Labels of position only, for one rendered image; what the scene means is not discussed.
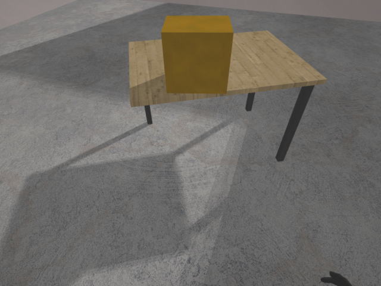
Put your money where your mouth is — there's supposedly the carton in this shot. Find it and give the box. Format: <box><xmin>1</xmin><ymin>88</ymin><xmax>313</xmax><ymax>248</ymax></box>
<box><xmin>161</xmin><ymin>15</ymin><xmax>233</xmax><ymax>94</ymax></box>

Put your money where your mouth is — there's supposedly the table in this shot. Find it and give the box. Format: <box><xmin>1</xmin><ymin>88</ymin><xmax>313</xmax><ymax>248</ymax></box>
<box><xmin>129</xmin><ymin>30</ymin><xmax>327</xmax><ymax>162</ymax></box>

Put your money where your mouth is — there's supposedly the robot right hand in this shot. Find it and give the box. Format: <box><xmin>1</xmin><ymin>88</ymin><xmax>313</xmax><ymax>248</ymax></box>
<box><xmin>321</xmin><ymin>271</ymin><xmax>352</xmax><ymax>286</ymax></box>

